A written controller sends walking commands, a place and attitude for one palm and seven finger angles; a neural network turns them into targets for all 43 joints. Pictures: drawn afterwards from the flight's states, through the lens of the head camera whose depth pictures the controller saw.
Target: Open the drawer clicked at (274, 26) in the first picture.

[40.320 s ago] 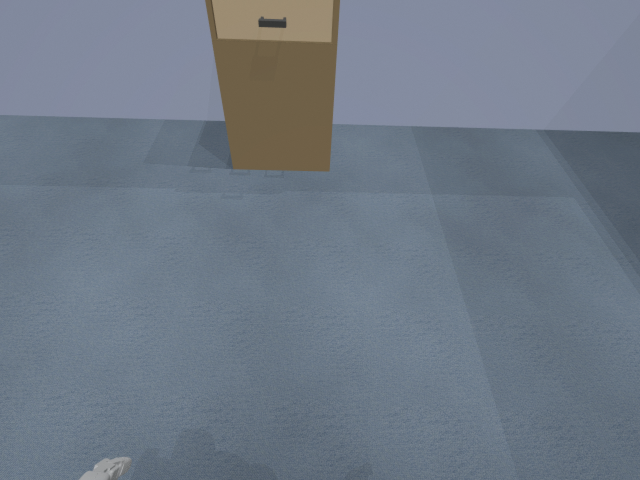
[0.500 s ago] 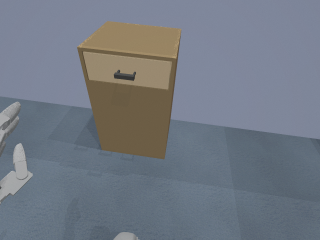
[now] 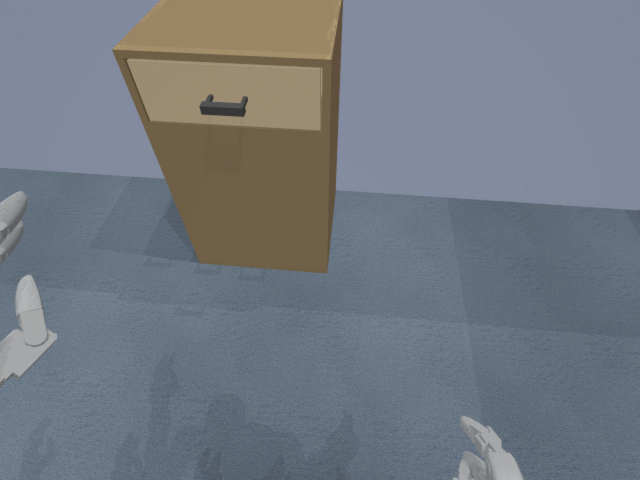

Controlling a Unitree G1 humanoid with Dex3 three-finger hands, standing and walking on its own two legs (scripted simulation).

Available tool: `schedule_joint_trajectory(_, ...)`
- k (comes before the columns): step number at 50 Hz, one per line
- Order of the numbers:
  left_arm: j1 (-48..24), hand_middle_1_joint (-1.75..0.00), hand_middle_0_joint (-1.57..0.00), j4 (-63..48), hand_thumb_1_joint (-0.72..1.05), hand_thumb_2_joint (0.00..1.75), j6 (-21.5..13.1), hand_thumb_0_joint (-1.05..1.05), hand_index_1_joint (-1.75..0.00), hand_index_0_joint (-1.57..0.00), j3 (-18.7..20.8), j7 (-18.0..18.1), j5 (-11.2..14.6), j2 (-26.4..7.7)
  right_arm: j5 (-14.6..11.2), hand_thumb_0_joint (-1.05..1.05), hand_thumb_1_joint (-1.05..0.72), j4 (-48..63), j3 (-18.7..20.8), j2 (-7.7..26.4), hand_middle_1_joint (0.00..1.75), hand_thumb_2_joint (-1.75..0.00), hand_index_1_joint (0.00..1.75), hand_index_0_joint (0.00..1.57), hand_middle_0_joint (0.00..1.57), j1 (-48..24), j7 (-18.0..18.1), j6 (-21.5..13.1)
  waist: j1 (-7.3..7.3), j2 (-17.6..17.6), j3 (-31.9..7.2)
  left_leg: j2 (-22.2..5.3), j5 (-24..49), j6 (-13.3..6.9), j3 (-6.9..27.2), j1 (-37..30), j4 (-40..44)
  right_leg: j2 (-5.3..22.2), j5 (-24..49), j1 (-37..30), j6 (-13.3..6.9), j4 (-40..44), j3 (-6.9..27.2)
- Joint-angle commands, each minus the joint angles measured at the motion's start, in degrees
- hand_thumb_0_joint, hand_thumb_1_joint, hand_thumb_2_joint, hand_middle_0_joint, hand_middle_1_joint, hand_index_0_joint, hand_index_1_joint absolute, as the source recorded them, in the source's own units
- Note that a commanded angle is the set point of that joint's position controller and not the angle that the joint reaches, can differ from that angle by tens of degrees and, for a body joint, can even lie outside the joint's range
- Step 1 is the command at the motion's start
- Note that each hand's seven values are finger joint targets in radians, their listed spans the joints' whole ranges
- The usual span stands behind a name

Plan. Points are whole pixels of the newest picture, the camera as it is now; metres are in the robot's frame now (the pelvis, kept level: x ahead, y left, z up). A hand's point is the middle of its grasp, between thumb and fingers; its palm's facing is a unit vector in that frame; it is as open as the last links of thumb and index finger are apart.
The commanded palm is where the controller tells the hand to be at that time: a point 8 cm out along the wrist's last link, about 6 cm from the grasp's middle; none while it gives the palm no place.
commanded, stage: stop stepping back and stand still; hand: left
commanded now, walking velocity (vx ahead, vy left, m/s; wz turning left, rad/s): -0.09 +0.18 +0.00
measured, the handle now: (225, 104) +0.90 +0.27 -0.03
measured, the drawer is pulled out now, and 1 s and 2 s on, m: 0.00 0.00 0.00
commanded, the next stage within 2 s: let the arm hang, fingers relaxed in 0.56 s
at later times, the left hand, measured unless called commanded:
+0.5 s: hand (71, 294) +0.25 +0.25 +0.17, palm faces +0.30 -0.83 -0.47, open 7.4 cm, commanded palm +0.19 +0.29 +0.19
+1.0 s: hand out of the picture +0.08 +0.22 -0.15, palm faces -0.16 -0.97 -0.18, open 7.4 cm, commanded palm none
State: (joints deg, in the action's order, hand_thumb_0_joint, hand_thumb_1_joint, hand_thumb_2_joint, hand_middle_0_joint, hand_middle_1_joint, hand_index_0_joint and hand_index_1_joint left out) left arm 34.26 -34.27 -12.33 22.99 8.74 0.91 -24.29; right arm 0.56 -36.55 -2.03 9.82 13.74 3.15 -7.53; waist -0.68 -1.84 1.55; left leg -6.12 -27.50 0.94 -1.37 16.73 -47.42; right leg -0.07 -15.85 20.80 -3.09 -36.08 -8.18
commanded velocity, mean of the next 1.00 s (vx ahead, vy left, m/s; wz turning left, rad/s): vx -0.04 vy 0.01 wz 0.00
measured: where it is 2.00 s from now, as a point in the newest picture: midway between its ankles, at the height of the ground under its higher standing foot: outside the picture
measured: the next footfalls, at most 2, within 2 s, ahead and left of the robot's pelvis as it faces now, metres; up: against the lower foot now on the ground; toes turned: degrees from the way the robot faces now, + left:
left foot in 0.24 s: +0.10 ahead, +0.13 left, +0.00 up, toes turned +3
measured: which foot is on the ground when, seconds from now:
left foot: up 0.00-0.22, down 0.24-1.00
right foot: down 0.00-1.00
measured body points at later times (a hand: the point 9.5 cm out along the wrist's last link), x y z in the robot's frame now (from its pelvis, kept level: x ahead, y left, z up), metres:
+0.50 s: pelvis +0.05 +0.02 +0.01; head +0.08 +0.02 +0.46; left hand +0.23 +0.29 +0.20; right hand +0.23 -0.21 -0.06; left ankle +0.06 +0.12 -0.72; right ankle +0.03 -0.09 -0.72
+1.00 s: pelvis +0.01 +0.03 +0.01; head +0.05 +0.06 +0.46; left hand +0.09 +0.28 -0.14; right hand +0.07 -0.27 -0.10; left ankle +0.06 +0.12 -0.72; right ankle +0.03 -0.09 -0.72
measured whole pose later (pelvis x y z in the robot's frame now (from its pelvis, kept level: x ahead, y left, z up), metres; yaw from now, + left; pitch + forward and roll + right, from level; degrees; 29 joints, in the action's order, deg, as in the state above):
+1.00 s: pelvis +0.01 +0.03 +0.01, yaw -2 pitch +0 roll -1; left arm 16.6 46.3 3.0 -2.7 -1.6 -1.7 -15.8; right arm 1.5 -51.6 -0.4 19.4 12.4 -1.0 0.6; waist -1.4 2.9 4.0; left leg -0.5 -12.5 -2.5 -5.1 18.0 -30.4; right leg 1.5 -14.2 15.8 -0.2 -30.1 -4.4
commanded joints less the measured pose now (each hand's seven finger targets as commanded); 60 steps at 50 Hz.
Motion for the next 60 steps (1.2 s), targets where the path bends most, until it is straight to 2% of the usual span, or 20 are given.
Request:
schedule_joint_trajectory(1, 1.53, -0.3, -0.2, -6.35, 0.9, 0.9, -3.69, 0.0, -0.3, -0.2, 8.04, 0.93, -0.06, -7.24, -0.95, 0.0, -0.9, 8.33, 4.69, 7.7, 0.3, -0.9, 0.3, 0.2, 0.2, -5.18, -0.25, -0.6, -0.47, 8.39, -9.37, 2.15, 0.42, -0.16, 3.43, 14.71, -16.46, 20.44, 15.25, -15.63, -6.56, 18.78, 29.11)
schedule_joint_trajectory(4, 2.61, -0.3, -0.2, -12.02, 0.9, 0.9, -5.51, 0.0, -0.3, -0.2, 7.89, 1.47, -0.02, -7.53, -0.82, 0.0, -0.9, 10.22, 3.87, 6.6, 0.3, -0.9, 0.3, 0.2, 0.2, -8.26, 0.33, 0.34, -0.21, 7.38, -10.78, 2.77, 3.29, -0.35, 0.16, 8.97, -2.94, 16.67, 21.13, -15.14, -5.55, 15.47, 16.99)
schedule_joint_trajectory(7, 4.08, -0.3, -0.2, -14.01, 0.9, 0.9, -5.76, 0.0, -0.3, -0.2, 6.69, 1.99, -0.02, -7.05, -0.35, 0.0, -0.9, 10.79, 3.84, 6.77, 0.3, -0.9, 0.3, 0.2, 0.2, -7.74, 1.12, -0.46, 0.24, 9.3, -8.61, 4.38, 7.25, -1.03, -2.5, 4.21, 8.91, 15.83, 16.81, -13.08, -4.56, 16.34, 15.33)
schedule_joint_trajectory(10, 5.45, -0.3, -0.2, -14.36, 0.9, 0.9, -5.57, 0.0, -0.3, -0.2, 6.58, 2.25, 0.34, -6.98, -0.11, 0.0, -0.9, 10.89, 4.5, 7.69, 0.3, -0.9, 0.3, 0.2, 0.2, -6.18, 1.53, -0.55, -0.65, 2.88, -7.07, 4.96, 17.82, -1.34, -1.14, -3.38, 20.28, 12.8, 13.96, -10.0, -1.09, 12.58, 12.09)
schedule_joint_trajectory(12, 6.54, -0.3, -0.2, -13.8, 0.9, 0.9, -5.47, 0.0, -0.3, -0.2, 7.04, 2.13, 0.5, -7.05, -0.33, 0.0, -0.9, 12.22, 5.16, 9.66, 0.3, -0.9, 0.3, 0.2, 0.2, -6.25, 1.69, -0.77, 0.7, -4.69, -5.28, -2.68, 27.25, -3.87, 8.11, -1.68, 24.89, 6.34, 9.42, -8.32, 2.54, 7.0, 8.96)
schedule_joint_trajectory(14, 8.21, -0.3, -0.2, -10.87, 0.9, 0.9, -5.22, 0.0, -0.3, -0.2, 7.28, 1.62, 0.91, -6.76, -1.35, 0.0, -0.9, 12.66, 5.38, 9.69, 0.3, -0.9, 0.3, 0.2, 0.2, -5.79, 1.79, -0.93, 1.19, -4.71, -5.83, -5.84, 30.72, -4.42, 10.1, 0.05, 24.69, 3.29, 5.97, -9.45, 3.88, 5.91, 7.36)
schedule_joint_trajectory(15, 8.01, -0.3, -0.2, -10.02, 0.9, 0.9, -4.86, 0.0, -0.3, -0.2, 8.16, 1.6, 0.54, -6.65, -1.16, 0.0, -0.9, 12.16, 4.97, 8.65, 0.3, -0.9, 0.3, 0.2, 0.2, -5.85, 1.82, -0.79, 0.7, -6.19, -6.33, -4.5, 34.62, -3.85, 7.78, -0.34, 24.48, 2.5, 10.0, -9.81, 3.63, 5.3, 6.88)
schedule_joint_trajectory(19, 4.64, -0.3, -0.2, -11.04, 0.9, 0.9, -4.73, 0.0, -0.3, -0.2, 5.42, 0.97, 0.46, -5.27, -1.12, 0.0, -0.9, 11.91, 4.62, 8.66, 0.3, -0.9, 0.3, 0.2, 0.2, -5.17, 1.56, -0.96, -0.07, -4.5, -9.18, -3.3, 40.96, -2.18, 4.19, -2.02, 21.28, 3.23, 18.93, -12.48, 3.27, 6.22, 7.22)
schedule_joint_trajectory(24, 5.01, -0.3, -0.2, -13.23, 0.9, 0.9, -3.57, 0.0, -0.3, -0.2, 4.32, 1.03, 0.89, -5.44, -1.22, 0.0, -0.9, 12.59, 4.09, 8.67, 0.3, -0.9, 0.3, 0.2, 0.2, -5.35, 1.07, -0.87, -0.32, -0.88, -13.27, -0.26, 33.84, -1.07, 1.48, -2.7, 17.62, 6.77, 27.91, -15.08, 1.69, 8.57, 11.07)
schedule_joint_trajectory(32, 3.93, -0.3, -0.2, -10.2, 0.9, 0.9, -2.66, 0.0, -0.3, -0.2, 5.48, 1.26, 1.35, -5.6, -0.75, 0.0, -0.9, 12.56, 2.96, 7.78, 0.3, -0.9, 0.3, 0.2, 0.2, -6.65, 1.57, 0.19, 0.0, -1.04, -6.96, -0.11, 22.22, -1.56, 3.04, 0.11, 22.97, 4.83, 13.2, -10.71, 2.42, 12.8, 9.98)
schedule_joint_trajectory(33, -5.96, -0.3, -0.2, 36.65, 0.9, 0.9, 6.1, 0.0, -0.3, -0.2, -18.52, -7.11, -4.6, 0.56, -0.31, 0.0, -0.9, -1.53, 7.08, 19.56, 0.3, -0.9, 0.3, 0.2, 0.2, -10.85, -3.73, -2.87, -2.33, -1.83, -1.29, -1.23, 26.7, -2.74, 4.32, 2.92, 14.22, 7.92, 17.18, -1.3, 1.95, 6.64, 8.19)
schedule_joint_trajectory(34, -6.42, -0.3, -0.2, 38.62, 0.9, 0.9, 10.28, 0.0, -0.3, -0.2, -17.18, -8.3, -4.21, 1.18, -0.12, 0.0, -0.9, -2.54, 7.66, 17.78, 0.3, -0.9, 0.3, 0.2, 0.2, -6.08, -3.69, -0.22, -1.38, -0.97, -6.62, -1.78, 30.12, -2.27, 3.32, -0.25, 15.65, 7.71, 18.81, -3.18, 1.86, 7.52, 10.84)
schedule_joint_trajectory(36, -8.96, -0.3, -0.2, 40.09, 0.9, 0.9, 11.32, 0.0, -0.3, -0.2, -16.76, -8.8, -3.67, 0.88, -0.15, 0.0, -0.9, -1.29, 6.63, 17.46, 0.3, -0.9, 0.3, 0.2, 0.2, -5.68, -3.45, 1.79, -0.45, -0.03, -6.25, -3.26, 26.97, -4.16, 5.85, 2.92, 18.08, 5.27, 9.49, -3.31, 2.06, 4.78, 8.54)
schedule_joint_trajectory(38, -12.16, -0.3, -0.2, 46.21, 0.9, 0.9, 11.26, 0.0, -0.3, -0.2, -16.71, -9.17, -3.66, -1.02, 0.2, 0.0, -0.9, -1.56, 5.45, 17.99, 0.3, -0.9, 0.3, 0.2, 0.2, -7.19, -3.47, 3.32, 0.8, 6.71, -5.51, -2.84, 25.06, -5.07, 7.15, 5.39, 19.77, 4.09, 6.86, -6.25, 1.98, 4.85, 8.7)
schedule_joint_trajectory(41, -16.41, -0.3, -0.2, 56.4, 0.9, 0.9, 11.31, 0.0, -0.3, -0.2, -17.52, -9.15, -3.63, -4.18, 0.69, 0.0, -0.9, -2.97, 5.15, 18.9, 0.3, -0.9, 0.3, 0.2, 0.2, -7.38, -3.5, 4.49, 0.78, 11.98, -5.85, -0.12, 20.01, -4.31, 6.3, 2.31, 19.25, 7.23, 4.93, -6.26, 0.21, 9.36, 12.84)
schedule_joint_trajectory(43, -19.33, -0.3, -0.2, 62.88, 0.9, 0.9, 11.6, 0.0, -0.3, -0.2, -18.37, -8.97, -3.32, -5.63, 0.8, 0.0, -0.9, -4.86, 5.07, 19.3, 0.3, -0.9, 0.3, 0.2, 0.2, -7.04, -3.48, 5.31, 0.29, 9.97, -5.46, 0.66, 18.04, -4.03, 5.54, -0.36, 19.9, 8.33, 2.26, -4.98, -0.46, 11.15, 13.9)
schedule_joint_trajectory(48, -20.07, -0.3, -0.2, 75.55, 0.9, 0.9, 12.16, 0.0, -0.3, -0.2, -20.05, -8.91, -2.62, -6.05, 0.73, 0.0, -0.9, -9.67, 4.52, 19.91, 0.3, -0.9, 0.3, 0.2, 0.2, -7.77, -3.55, 6.24, 1.48, -6.58, -2.24, -0.86, 2.63, -3.74, 7.94, 3.67, 29.9, 5.49, -5.32, -8.95, 0.47, 12.27, 11.78)
schedule_joint_trajectory(53, -19.33, -0.3, -0.2, 84.79, 0.9, 0.9, 11.71, 0.0, -0.3, -0.2, -20.66, -8.95, -2.16, -5.45, 0.31, 0.0, -0.9, -14.63, 4.53, 19.39, 0.3, -0.9, 0.3, 0.2, 0.2, -5.36, -3.09, 6.66, 1.22, -7.24, -3.57, -0.75, 1.0, -3.08, 7.44, 0.44, 31.37, 6.37, -5.1, -10.36, 0.15, 15.7, 11.51)
schedule_joint_trajectory(56, -20.16, -0.3, -0.2, 88.59, 0.9, 0.9, 11.28, 0.0, -0.3, -0.2, -20.93, -8.78, -1.93, -4.94, 0.05, 0.0, -0.9, -17.28, 4.57, 19.09, 0.3, -0.9, 0.3, 0.2, 0.2, -3.63, -2.7, 6.56, 0.67, -3.68, -3.71, -1.3, 7.47, -3.15, 7.15, -2.86, 30.68, 7.25, -1.46, -10.48, -0.03, 17.45, 11.54)
schedule_joint_trajectory(60, -21.09, -0.3, -0.2, 92.45, 0.9, 0.9, 11.19, 0.0, -0.3, -0.2, -21.25, -8.51, -1.81, -4.58, -0.08, 0.0, -0.9, -19.98, 4.59, 18.97, 0.3, -0.9, 0.3, 0.2, 0.2, -3.11, -2.52, 6.73, 0.4, -2.3, -0.05, -1.93, 9.73, -3.06, 7.08, -3.76, 31.94, 7.5, -0.01, -9.4, 0.33, 19.03, 10.84)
